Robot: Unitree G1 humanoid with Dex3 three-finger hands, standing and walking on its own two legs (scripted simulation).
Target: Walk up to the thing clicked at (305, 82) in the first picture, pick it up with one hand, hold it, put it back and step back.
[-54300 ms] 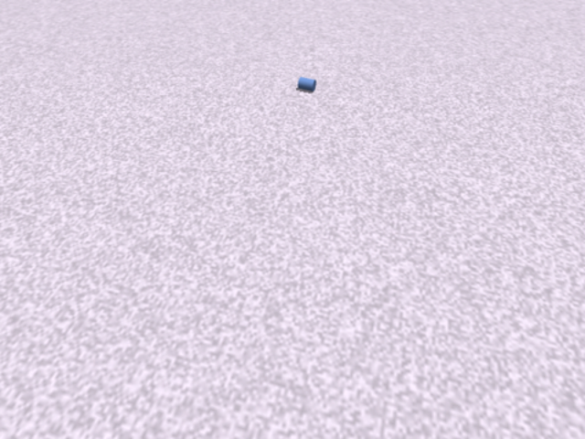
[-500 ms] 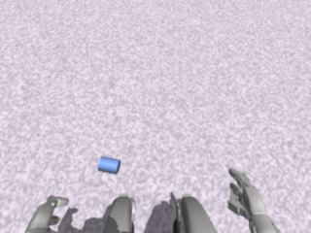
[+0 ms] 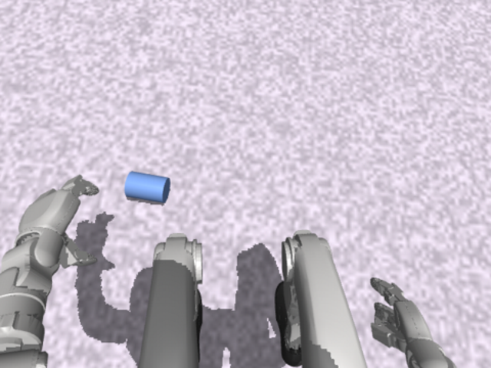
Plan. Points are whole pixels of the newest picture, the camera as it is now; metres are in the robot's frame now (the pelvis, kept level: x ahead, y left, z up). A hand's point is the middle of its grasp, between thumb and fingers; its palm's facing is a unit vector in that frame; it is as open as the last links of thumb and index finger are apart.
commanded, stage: rise first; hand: left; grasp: from above
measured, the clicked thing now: (148, 187) +0.48 +0.26 -0.41
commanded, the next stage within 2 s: approach in 1.28 s
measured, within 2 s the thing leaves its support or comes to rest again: neither
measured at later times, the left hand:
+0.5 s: hand (93, 208) +0.39 +0.32 -0.23, palm faces -0.48 -0.18 -0.86, open 14.1 cm
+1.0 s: hand (101, 199) +0.41 +0.32 -0.27, palm faces -0.50 -0.09 -0.86, open 14.2 cm
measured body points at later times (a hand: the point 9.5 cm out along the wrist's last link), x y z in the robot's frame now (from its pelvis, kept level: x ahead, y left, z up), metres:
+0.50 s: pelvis -0.02 +0.01 -0.09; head +0.19 +0.07 +0.30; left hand +0.41 +0.33 -0.18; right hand +0.07 -0.27 -0.21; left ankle +0.08 +0.14 -0.41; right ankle +0.08 -0.13 -0.41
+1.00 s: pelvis -0.01 +0.01 -0.11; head +0.21 +0.08 +0.27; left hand +0.43 +0.32 -0.22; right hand +0.06 -0.27 -0.23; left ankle +0.08 +0.14 -0.41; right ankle +0.08 -0.13 -0.41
